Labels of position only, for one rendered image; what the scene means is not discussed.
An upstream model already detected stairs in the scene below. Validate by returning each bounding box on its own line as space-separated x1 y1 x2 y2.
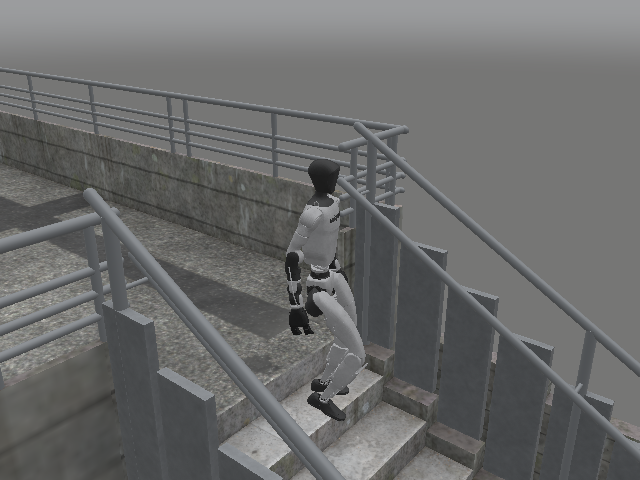
217 340 473 480

